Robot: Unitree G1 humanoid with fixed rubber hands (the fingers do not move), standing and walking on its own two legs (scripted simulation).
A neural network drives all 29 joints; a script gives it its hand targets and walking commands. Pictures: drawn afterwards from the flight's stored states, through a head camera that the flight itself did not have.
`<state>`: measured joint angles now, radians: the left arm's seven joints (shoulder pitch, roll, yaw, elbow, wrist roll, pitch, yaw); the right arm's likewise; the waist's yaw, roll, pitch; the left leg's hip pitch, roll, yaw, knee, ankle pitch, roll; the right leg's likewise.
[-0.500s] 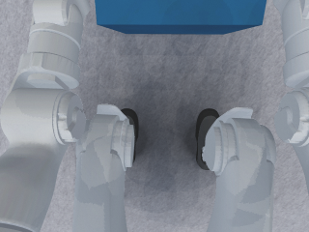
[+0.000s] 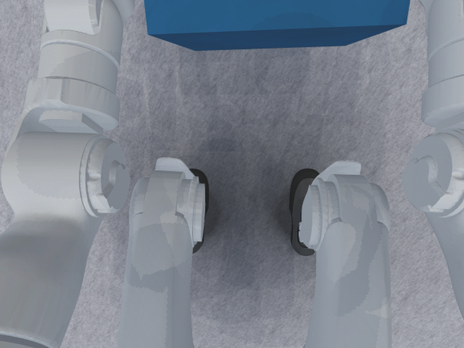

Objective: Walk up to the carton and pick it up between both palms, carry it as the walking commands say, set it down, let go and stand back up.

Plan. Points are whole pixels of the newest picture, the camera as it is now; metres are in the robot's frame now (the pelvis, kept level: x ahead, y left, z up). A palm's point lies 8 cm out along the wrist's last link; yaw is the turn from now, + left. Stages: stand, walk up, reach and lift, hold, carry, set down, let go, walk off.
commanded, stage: reach and lift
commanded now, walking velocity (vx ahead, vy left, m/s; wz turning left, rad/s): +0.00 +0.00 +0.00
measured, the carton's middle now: out of the picture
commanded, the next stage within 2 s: none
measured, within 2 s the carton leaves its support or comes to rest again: neither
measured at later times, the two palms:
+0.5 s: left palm out of the picture +0.56 +0.15 -0.07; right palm out of the picture +0.56 -0.20 -0.06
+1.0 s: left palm out of the picture +0.53 +0.15 +0.02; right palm out of the picture +0.53 -0.20 +0.02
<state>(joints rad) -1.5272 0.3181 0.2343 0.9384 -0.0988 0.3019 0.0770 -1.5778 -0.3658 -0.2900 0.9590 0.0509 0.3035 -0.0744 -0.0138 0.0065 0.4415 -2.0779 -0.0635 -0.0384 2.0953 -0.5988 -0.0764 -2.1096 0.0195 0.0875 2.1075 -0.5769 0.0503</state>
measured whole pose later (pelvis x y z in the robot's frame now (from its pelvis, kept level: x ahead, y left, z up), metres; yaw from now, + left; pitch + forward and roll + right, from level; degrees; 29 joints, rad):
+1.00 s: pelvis +0.00 +0.00 +0.09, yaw +0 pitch +40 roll +2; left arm -1.25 0.18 0.34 0.84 0.11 0.43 0.05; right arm -1.26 -0.16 -0.51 0.79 -0.15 0.41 -0.04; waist -0.01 -0.01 0.04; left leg -1.93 -0.05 -0.04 1.74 -0.50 -0.07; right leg -1.96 0.02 0.09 1.76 -0.48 0.05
